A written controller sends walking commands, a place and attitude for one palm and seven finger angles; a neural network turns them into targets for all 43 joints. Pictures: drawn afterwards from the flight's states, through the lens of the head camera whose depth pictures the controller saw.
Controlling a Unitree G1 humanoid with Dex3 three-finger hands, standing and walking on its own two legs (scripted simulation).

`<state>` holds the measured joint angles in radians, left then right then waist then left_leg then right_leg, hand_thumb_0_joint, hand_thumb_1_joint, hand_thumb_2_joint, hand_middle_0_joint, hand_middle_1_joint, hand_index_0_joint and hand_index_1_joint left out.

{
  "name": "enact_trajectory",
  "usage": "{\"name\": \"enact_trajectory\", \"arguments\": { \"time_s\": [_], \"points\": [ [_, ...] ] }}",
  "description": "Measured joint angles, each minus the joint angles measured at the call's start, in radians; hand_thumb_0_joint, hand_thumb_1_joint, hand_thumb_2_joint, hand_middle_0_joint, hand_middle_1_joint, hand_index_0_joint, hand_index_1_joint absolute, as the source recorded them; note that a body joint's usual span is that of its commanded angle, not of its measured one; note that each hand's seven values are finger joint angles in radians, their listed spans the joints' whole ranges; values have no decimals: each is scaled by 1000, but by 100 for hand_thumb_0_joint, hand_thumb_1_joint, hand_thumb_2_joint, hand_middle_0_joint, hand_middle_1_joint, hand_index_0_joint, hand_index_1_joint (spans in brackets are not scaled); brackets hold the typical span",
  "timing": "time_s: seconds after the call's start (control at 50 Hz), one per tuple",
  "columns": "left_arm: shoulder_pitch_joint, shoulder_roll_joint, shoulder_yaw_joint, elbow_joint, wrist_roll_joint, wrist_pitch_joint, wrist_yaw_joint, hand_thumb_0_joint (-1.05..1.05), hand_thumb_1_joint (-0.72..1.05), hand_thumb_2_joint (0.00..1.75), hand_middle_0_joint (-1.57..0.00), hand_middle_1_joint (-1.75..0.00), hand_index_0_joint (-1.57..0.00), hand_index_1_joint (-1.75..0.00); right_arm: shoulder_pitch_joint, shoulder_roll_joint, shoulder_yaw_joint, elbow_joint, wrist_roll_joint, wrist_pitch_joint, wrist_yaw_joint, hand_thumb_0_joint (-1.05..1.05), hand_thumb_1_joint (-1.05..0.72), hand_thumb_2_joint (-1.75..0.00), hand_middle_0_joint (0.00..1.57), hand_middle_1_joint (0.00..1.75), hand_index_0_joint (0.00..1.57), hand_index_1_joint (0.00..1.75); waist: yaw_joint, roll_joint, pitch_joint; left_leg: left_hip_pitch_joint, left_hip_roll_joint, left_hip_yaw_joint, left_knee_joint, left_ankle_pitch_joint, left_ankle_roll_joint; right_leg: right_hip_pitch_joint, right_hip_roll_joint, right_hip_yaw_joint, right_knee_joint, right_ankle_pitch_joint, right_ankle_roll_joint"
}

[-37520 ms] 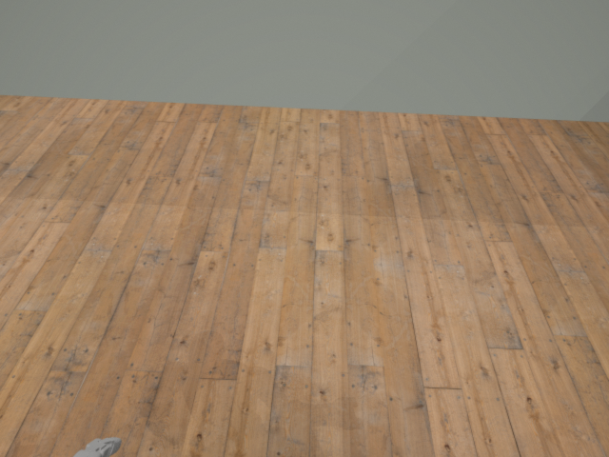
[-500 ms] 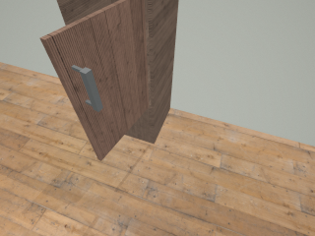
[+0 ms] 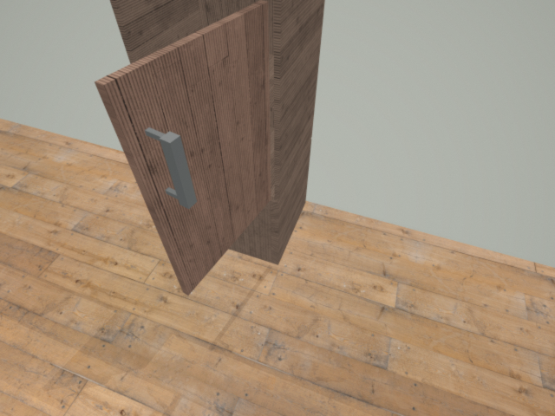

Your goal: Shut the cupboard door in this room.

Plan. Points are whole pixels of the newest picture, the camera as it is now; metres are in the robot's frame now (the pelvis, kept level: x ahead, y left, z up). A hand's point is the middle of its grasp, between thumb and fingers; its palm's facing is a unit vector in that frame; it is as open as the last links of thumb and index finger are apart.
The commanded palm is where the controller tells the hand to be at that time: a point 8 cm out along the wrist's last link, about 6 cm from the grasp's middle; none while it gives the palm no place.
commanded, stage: shuffle to correct the standing spot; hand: left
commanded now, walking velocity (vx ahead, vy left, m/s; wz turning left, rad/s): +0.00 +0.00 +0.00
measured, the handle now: (171, 169) +0.49 +0.22 +0.08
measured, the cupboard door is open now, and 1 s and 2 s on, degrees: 79 79 79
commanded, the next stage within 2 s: none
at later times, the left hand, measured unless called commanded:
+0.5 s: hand out of the picture -0.03 +0.15 -0.20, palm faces +0.22 -0.96 -0.15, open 7.4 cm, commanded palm none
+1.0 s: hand (210, 363) +0.24 +0.14 -0.15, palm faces +0.44 -0.86 -0.26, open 7.4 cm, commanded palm none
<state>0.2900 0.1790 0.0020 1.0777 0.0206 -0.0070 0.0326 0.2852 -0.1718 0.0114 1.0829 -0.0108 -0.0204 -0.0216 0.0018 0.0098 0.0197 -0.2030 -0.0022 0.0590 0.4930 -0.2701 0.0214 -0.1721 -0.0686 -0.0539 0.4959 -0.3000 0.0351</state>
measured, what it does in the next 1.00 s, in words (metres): walks ahead, turning left: right foot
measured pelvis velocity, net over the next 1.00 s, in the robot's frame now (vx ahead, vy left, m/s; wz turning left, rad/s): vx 0.25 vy -0.07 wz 0.48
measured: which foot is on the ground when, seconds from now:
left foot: down 0.00-0.86, up 0.88-1.00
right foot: down 0.00-0.48, up 0.50-0.84, down 0.86-1.00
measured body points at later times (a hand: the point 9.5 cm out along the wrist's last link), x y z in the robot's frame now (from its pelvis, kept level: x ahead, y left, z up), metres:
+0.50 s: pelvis +0.08 +0.00 -0.03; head +0.11 +0.02 +0.42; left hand -0.04 +0.20 -0.19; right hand +0.18 -0.24 -0.16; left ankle +0.11 +0.09 -0.74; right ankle -0.01 -0.14 -0.71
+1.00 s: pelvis +0.25 -0.07 -0.01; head +0.28 -0.08 +0.44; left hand +0.22 +0.18 -0.13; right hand +0.39 -0.28 -0.17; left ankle +0.14 +0.03 -0.64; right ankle +0.31 -0.13 -0.74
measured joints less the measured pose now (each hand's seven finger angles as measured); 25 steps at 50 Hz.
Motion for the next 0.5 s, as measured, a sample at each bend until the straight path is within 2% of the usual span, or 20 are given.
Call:
{"name": "enact_trajectory", "arguments": {
  "time_s": [0.08, 0.14, 0.22, 0.26, 0.28, 0.34, 0.38, 0.42, 0.46, 0.48, 0.5],
  "points": [
    [2, -8, 0, 7, 1, 0, -3, 1, 90, 90, -20, -29, -20, -29, 3, 8, 1, 12, -1, 1, 1, 1, -91, -90, 20, 29, 20, 30, -2, -4, 5, 0, 0, -2, 3, -2, -1, -1, -1, -2, 6, -5, -2],
    [15, -11, 5, 5, 8, 6, -12, 0, 90, 90, -20, -29, -20, -30, 19, 16, -6, 11, -6, 9, 7, 1, -91, -90, 20, 29, 20, 30, -9, -11, -4, -18, -3, -13, 34, -22, -1, -17, -4, -13, 47, -42, -17],
    [38, -10, 17, -11, 17, 7, -26, 1, 90, 90, -20, -29, -20, -30, 52, 24, -22, -4, -13, 17, 13, 1, -90, -90, 20, 30, 20, 30, -18, -11, -18, -60, -4, -44, 92, -61, -1, -45, 5, -26, 103, -101, -38],
    [49, -12, 25, -21, 19, -2, -28, 1, 90, 90, -20, -29, -20, -30, 70, 23, -30, -11, -14, 17, 14, 1, -90, -90, 20, 30, 20, 30, -19, -2, -21, -87, -1, -70, 135, -87, 0, -48, 11, -47, 115, -102, -36],
    [56, -12, 28, -26, 21, -9, -27, 1, 90, 90, -20, -29, -20, -30, 77, 22, -32, -14, -13, 18, 16, 1, -90, -90, 20, 30, 20, 30, -17, 2, -21, -106, 3, -78, 170, -110, 14, -46, 13, -63, 121, -113, -33],
    [83, -13, 37, -38, 25, -37, -14, 0, 90, 90, -20, -29, -20, -30, 75, 19, -42, -13, -12, 32, 25, 1, -90, -90, 20, 30, 20, 30, -3, -9, -18, -209, 18, -34, 403, -222, 36, -12, 6, -112, 108, -142, -35],
    [103, -14, 37, -31, 30, -46, -6, 0, 90, 90, -20, -29, -20, -30, 48, 14, -50, -27, -10, 36, 32, 1, -90, -90, 20, 29, 20, 30, 5, -24, -6, -264, 30, 1, 473, -242, 42, 21, -4, -136, 83, -147, -31],
    [120, -12, 35, -13, 32, -42, -4, 0, 90, 90, -20, -29, -20, -30, 12, 9, -54, -54, -9, 29, 38, 1, -90, -90, 20, 29, 20, 30, 3, -44, 7, -277, 39, 42, 399, -199, 47, 50, -19, -158, 71, -159, -20],
    [139, -11, 33, 3, 24, -31, -10, 0, 90, 90, -20, -29, -20, -30, -17, -1, -56, -92, -13, 6, 40, 1, -90, -90, 20, 29, 20, 30, -6, -60, 22, -242, 33, 85, 260, -104, 55, 55, -42, -174, 123, -197, -12],
    [153, -19, 31, 4, 19, -22, -16, 0, 90, 90, -20, -30, -20, -30, -27, -18, -57, -116, -18, -11, 39, 1, -90, -90, 20, 29, 20, 30, -8, -39, 21, -228, 44, 72, 204, -37, 77, 13, -41, -175, 226, -213, -16],
    [153, -19, 30, 8, 16, -8, -24, 0, 90, 90, -20, -30, -20, -30, -45, -23, -60, -127, -19, -24, 31, 1, -90, -90, 20, 29, 20, 30, -16, -39, 29, -239, 46, 70, 238, -21, 76, -49, -41, -138, 375, -222, -19]
  ]
}}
